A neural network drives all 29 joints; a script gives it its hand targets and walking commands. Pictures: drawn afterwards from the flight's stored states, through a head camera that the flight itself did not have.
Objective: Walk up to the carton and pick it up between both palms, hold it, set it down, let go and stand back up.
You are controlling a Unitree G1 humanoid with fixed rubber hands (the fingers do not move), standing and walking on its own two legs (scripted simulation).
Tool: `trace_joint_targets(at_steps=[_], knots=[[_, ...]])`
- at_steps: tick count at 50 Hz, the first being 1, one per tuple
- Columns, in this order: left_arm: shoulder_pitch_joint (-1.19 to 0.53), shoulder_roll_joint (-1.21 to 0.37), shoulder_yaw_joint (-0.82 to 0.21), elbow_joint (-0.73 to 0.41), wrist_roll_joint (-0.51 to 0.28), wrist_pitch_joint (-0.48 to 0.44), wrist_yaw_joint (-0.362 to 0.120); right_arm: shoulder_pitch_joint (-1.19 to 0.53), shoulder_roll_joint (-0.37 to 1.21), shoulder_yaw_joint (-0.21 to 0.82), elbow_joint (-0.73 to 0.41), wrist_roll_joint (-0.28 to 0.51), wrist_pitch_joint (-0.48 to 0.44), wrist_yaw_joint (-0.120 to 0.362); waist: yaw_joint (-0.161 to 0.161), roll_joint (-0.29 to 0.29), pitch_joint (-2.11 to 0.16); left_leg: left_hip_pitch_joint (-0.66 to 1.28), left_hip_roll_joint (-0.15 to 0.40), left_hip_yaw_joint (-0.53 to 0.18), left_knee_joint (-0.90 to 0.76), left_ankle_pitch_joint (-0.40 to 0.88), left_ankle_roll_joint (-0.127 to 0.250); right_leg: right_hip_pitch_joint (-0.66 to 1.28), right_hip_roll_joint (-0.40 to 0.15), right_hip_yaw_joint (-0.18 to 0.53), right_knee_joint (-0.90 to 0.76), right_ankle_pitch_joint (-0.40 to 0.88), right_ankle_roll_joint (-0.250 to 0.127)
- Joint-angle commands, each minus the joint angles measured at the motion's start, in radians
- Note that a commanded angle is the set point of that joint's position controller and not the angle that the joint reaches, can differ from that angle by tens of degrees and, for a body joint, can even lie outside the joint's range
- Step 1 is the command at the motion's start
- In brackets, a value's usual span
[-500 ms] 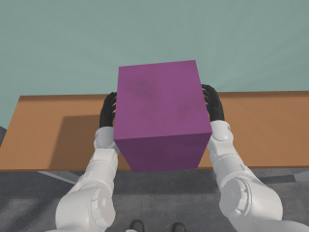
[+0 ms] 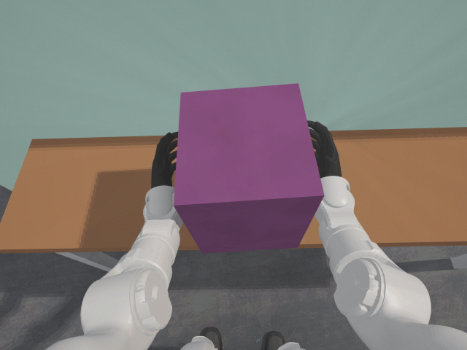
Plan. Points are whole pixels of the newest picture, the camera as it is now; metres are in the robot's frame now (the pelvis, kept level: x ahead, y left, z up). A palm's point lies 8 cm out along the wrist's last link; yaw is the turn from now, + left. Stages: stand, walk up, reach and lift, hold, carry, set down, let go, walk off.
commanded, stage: set down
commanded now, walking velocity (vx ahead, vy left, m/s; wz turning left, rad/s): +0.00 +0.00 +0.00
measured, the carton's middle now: (245, 177) +0.42 +0.02 -0.04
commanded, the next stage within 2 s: none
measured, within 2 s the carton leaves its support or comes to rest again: neither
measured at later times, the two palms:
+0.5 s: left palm (166, 179) +0.40 +0.16 -0.01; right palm (327, 170) +0.42 -0.13 -0.01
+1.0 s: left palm (166, 177) +0.41 +0.16 -0.02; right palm (327, 169) +0.42 -0.13 -0.01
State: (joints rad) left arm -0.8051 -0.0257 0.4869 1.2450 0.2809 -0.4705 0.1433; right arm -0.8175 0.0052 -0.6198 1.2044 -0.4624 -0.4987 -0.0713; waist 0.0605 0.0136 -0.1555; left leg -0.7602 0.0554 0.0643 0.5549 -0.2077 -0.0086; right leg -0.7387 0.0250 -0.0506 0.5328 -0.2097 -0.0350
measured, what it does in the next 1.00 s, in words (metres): stands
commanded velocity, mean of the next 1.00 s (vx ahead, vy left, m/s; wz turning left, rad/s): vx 0.00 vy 0.00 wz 0.00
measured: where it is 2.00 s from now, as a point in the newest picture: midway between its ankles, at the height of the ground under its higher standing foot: outside the picture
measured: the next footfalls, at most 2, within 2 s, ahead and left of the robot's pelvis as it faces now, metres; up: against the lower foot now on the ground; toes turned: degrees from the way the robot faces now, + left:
none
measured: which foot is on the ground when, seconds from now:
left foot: down 0.00-1.00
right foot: down 0.00-1.00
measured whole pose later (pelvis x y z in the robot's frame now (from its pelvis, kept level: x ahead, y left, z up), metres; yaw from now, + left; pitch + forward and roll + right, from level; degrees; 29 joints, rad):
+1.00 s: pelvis -0.01 +0.00 -0.01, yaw -1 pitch +25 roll +0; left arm -0.84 -0.02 0.55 1.22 0.35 -0.48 0.15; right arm -0.86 0.01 -0.63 1.21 -0.45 -0.48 -0.05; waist 0.04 -0.01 -0.16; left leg -0.84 0.06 0.08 0.65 -0.24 0.00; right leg -0.82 0.02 -0.04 0.63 -0.24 -0.03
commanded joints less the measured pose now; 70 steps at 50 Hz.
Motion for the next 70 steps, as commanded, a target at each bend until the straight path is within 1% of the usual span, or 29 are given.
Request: trace_joint_targets(at_steps=[1,6,11,14,22,24,26,28,31,35,37,41,43,45,46,48,49,50,55,56,58,59,60,63,65,66,67,69,70], knots=[[-0.536,-0.420,-0.197,-0.065,0.104,-0.071,-0.096,-0.437,0.567,0.228,0.084,-0.105,-0.004,0.140,-0.014,-0.024,-0.667,0.211,-0.028,0.064,-0.026,0.185,-0.021,0.484,-0.012,0.004,0.024,0.322,0.030],[-0.501,-0.428,-0.168,-0.046,0.102,-0.078,-0.102,-0.458,0.567,0.248,0.051,-0.111,-0.018,0.137,0.017,-0.071,-0.690,0.163,-0.030,0.066,-0.007,0.214,-0.014,0.511,-0.018,0.012,0.062,0.420,0.046],[-0.493,-0.398,-0.186,-0.052,0.094,-0.092,-0.104,-0.438,0.545,0.262,0.078,-0.086,-0.026,0.132,0.003,-0.057,-0.670,0.123,-0.031,0.059,0.012,0.205,-0.013,0.523,-0.026,0.025,0.083,0.442,0.048],[-0.486,-0.371,-0.147,-0.001,0.112,-0.083,-0.108,-0.429,0.551,0.251,0.093,-0.109,-0.016,0.129,0.005,-0.077,-0.604,0.082,-0.037,0.072,-0.009,0.111,-0.004,0.534,-0.032,0.029,0.078,0.370,0.053],[-0.449,-0.359,-0.125,-0.006,0.119,-0.079,-0.104,-0.400,0.535,0.233,0.085,-0.109,-0.011,0.134,0.011,-0.065,-0.585,0.103,-0.033,0.066,0.006,0.110,0.002,0.458,-0.031,0.031,0.068,0.310,0.048],[-0.490,-0.332,-0.140,-0.024,0.103,-0.077,-0.096,-0.418,0.492,0.207,0.088,-0.107,-0.013,0.124,-0.010,-0.050,-0.605,0.117,-0.032,0.064,0.006,0.103,-0.001,0.450,-0.027,0.021,0.067,0.283,0.043],[-0.476,-0.238,-0.100,-0.015,0.108,-0.080,-0.080,-0.405,0.404,0.193,0.094,-0.086,-0.010,0.122,0.017,-0.029,-0.629,0.130,-0.036,0.070,0.017,0.122,-0.004,0.428,-0.021,0.025,0.067,0.270,0.034],[-0.500,-0.251,-0.099,-0.040,0.102,-0.079,-0.068,-0.428,0.387,0.166,0.084,-0.092,0.000,0.122,0.006,-0.040,-0.640,0.169,-0.026,0.064,0.016,0.145,-0.007,0.375,-0.010,0.009,0.057,0.219,0.031],[-0.460,-0.305,-0.086,-0.005,0.117,-0.065,-0.077,-0.416,0.446,0.186,0.075,-0.087,0.004,0.121,0.015,-0.042,-0.607,0.159,-0.034,0.060,0.035,0.197,-0.010,0.392,-0.010,0.015,0.062,0.278,0.025],[-0.451,-0.193,-0.070,-0.057,0.101,-0.069,-0.059,-0.384,0.337,0.172,0.026,-0.066,0.007,0.107,0.016,-0.040,-0.680,0.155,-0.036,0.063,0.045,0.210,-0.003,0.427,-0.011,0.034,0.076,0.312,0.030],[-0.473,-0.330,-0.078,-0.054,0.138,-0.053,-0.076,-0.419,0.488,0.147,0.066,-0.095,0.023,0.118,-0.007,-0.043,-0.563,0.174,-0.027,0.048,0.036,0.166,-0.001,0.350,-0.010,0.014,0.049,0.202,0.030],[-0.448,-0.263,-0.052,-0.049,0.142,-0.048,-0.059,-0.383,0.390,0.143,0.063,-0.081,0.019,0.114,0.017,-0.032,-0.606,0.171,-0.031,0.057,0.053,0.205,-0.006,0.359,-0.005,0.023,0.066,0.252,0.023],[-0.442,-0.171,-0.048,-0.083,0.124,-0.049,-0.044,-0.373,0.284,0.118,0.025,-0.079,0.015,0.098,0.008,-0.027,-0.649,0.179,-0.034,0.064,0.042,0.186,-0.007,0.379,-0.006,0.023,0.063,0.242,0.028],[-0.468,-0.269,-0.056,-0.095,0.132,-0.046,-0.054,-0.408,0.401,0.127,0.028,-0.077,0.025,0.104,-0.004,-0.027,-0.598,0.128,-0.040,0.056,0.049,0.151,-0.002,0.369,-0.013,0.031,0.060,0.199,0.030],[-0.457,-0.188,-0.041,-0.084,0.123,-0.044,-0.041,-0.395,0.314,0.123,0.043,-0.051,0.026,0.103,0.018,-0.023,-0.614,0.170,-0.027,0.059,0.057,0.177,-0.004,0.336,-0.005,0.024,0.074,0.202,0.025],[-0.437,-0.188,-0.048,-0.073,0.119,-0.034,-0.038,-0.383,0.293,0.126,0.056,-0.049,0.030,0.094,0.000,-0.035,-0.627,0.177,-0.034,0.055,0.063,0.208,-0.006,0.342,-0.004,0.028,0.064,0.253,0.026],[-0.434,-0.147,-0.049,-0.100,0.107,-0.038,-0.032,-0.379,0.242,0.145,0.022,-0.031,0.024,0.087,0.019,-0.021,-0.676,0.176,-0.036,0.056,0.067,0.242,-0.009,0.362,-0.003,0.034,0.078,0.292,0.029],[-0.435,-0.172,-0.063,-0.089,0.097,-0.035,-0.030,-0.397,0.260,0.136,0.011,-0.026,0.019,0.081,-0.002,-0.019,-0.669,0.181,-0.034,0.050,0.075,0.229,-0.015,0.334,0.002,0.029,0.072,0.279,0.023],[-0.429,-0.028,-0.058,-0.080,0.046,-0.030,-0.007,-0.405,0.119,0.178,0.007,0.053,0.030,0.049,0.010,-0.054,-0.681,0.139,-0.039,0.052,0.082,0.191,-0.009,0.366,0.003,0.039,0.087,0.284,0.030],[-0.430,0.050,-0.079,-0.090,0.007,-0.033,0.011,-0.393,0.001,0.194,0.006,0.105,0.027,0.043,0.014,-0.012,-0.754,0.158,-0.038,0.050,0.091,0.232,-0.022,0.368,0.011,0.040,0.099,0.315,0.021],[-0.465,0.028,-0.118,-0.089,-0.032,-0.027,0.019,-0.440,0.014,0.240,0.016,0.164,0.036,0.033,0.015,-0.019,-0.765,0.153,-0.040,0.042,0.115,0.240,-0.023,0.313,0.021,0.035,0.114,0.286,0.019],[-0.446,0.082,-0.131,-0.093,-0.074,-0.035,0.034,-0.418,-0.049,0.282,0.013,0.221,0.033,0.023,0.029,-0.025,-0.815,0.173,-0.042,0.046,0.132,0.286,-0.028,0.341,0.026,0.044,0.126,0.355,0.018],[-0.421,0.106,-0.149,-0.089,-0.104,-0.030,0.036,-0.417,-0.099,0.315,0.017,0.267,0.028,0.007,0.009,-0.040,-0.838,0.179,-0.048,0.047,0.161,0.350,-0.032,0.357,0.030,0.045,0.151,0.462,0.027],[-0.402,0.147,-0.193,-0.084,-0.160,-0.030,0.040,-0.416,-0.164,0.407,0.040,0.394,0.018,-0.006,0.014,-0.010,-0.865,0.163,-0.055,0.033,0.190,0.371,-0.050,0.346,0.028,0.052,0.177,0.473,0.027],[-0.383,0.155,-0.229,-0.070,-0.210,-0.022,0.036,-0.432,-0.188,0.473,0.034,0.462,0.008,-0.015,0.016,-0.046,-0.861,0.182,-0.052,0.030,0.210,0.387,-0.058,0.322,0.042,0.038,0.183,0.472,0.027],[-0.315,0.189,-0.207,-0.046,-0.217,-0.016,0.031,-0.397,-0.201,0.517,0.016,0.509,-0.006,-0.019,0.057,-0.059,-0.884,0.185,-0.055,0.030,0.229,0.433,-0.058,0.320,0.038,0.044,0.202,0.513,0.032],[-0.394,0.187,-0.243,-0.026,-0.233,-0.016,0.024,-0.463,-0.222,0.513,0.059,0.524,-0.004,-0.025,0.015,-0.040,-0.849,0.143,-0.060,0.029,0.235,0.407,-0.061,0.283,0.033,0.039,0.209,0.501,0.030],[-0.373,0.209,-0.260,-0.030,-0.249,-0.014,0.032,-0.436,-0.254,0.527,0.095,0.565,-0.008,-0.023,0.023,-0.025,-0.820,0.179,-0.048,0.020,0.243,0.383,-0.070,0.194,0.045,0.021,0.205,0.343,0.023],[-0.328,0.205,-0.277,-0.044,-0.259,-0.010,0.025,-0.389,-0.273,0.547,0.106,0.585,-0.028,-0.027,0.012,0.001,-0.817,0.218,-0.049,0.015,0.259,0.425,-0.080,0.186,0.048,0.013,0.207,0.381,0.017]])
